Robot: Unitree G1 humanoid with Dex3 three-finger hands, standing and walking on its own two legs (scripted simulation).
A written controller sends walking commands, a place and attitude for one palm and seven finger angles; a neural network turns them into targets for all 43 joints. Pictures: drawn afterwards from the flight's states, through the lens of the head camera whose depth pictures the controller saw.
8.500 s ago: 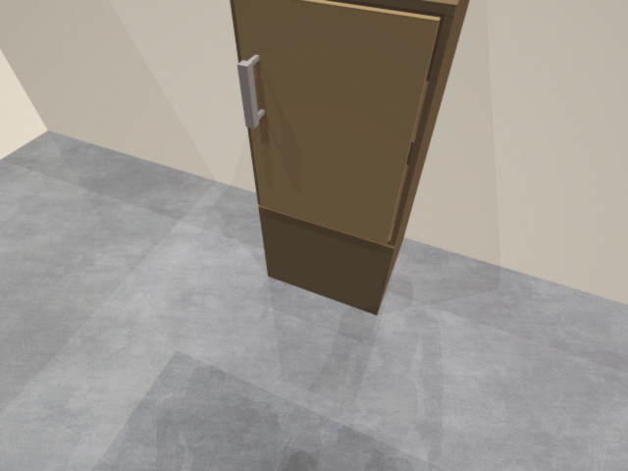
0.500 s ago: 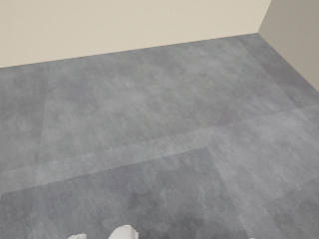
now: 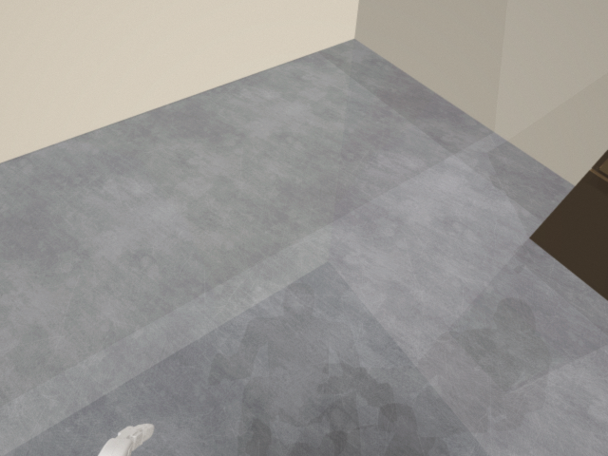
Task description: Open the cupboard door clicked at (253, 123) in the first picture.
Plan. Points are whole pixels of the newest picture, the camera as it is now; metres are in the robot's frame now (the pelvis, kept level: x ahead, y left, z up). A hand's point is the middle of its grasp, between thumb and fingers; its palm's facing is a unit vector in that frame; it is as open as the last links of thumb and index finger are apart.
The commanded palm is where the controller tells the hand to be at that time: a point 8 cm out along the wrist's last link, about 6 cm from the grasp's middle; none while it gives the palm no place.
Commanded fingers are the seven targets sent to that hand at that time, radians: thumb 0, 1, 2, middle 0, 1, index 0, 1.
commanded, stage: turn to face it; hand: left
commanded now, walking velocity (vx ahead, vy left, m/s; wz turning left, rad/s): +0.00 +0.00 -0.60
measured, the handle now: out of the picture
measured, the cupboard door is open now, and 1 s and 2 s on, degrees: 0 0 0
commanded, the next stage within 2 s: take the last steps up to it in 1.48 s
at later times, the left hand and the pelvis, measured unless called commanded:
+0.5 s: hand (181, 434) +0.17 +0.20 -0.18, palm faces -0.24 -0.95 -0.20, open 7.3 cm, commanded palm none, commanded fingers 0.00 0.90 0.90 -0.20 -0.30 -0.20 -0.30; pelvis +0.04 +0.02 +0.00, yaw -17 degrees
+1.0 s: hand (259, 376) +0.25 +0.09 -0.14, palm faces -0.56 -0.79 -0.27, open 7.3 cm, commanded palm none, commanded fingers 0.00 0.90 0.90 -0.20 -0.30 -0.20 -0.30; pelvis +0.05 -0.03 +0.01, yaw -34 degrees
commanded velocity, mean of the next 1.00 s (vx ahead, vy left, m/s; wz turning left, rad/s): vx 0.00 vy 0.00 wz -0.60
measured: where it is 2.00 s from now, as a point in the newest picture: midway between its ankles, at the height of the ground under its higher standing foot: outside the picture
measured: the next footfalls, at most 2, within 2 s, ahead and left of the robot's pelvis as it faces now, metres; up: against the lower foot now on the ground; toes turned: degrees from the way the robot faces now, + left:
right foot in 0.02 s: +0.03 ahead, -0.13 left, +0.00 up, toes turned -5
left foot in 0.42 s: +0.12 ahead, +0.12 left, +0.00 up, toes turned -10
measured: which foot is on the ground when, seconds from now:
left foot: down 0.00-0.02, up 0.04-0.40, down 0.42-0.82, up 0.84-1.00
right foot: up 0.00-0.00, down 0.02-0.42, up 0.44-0.80, down 0.82-1.00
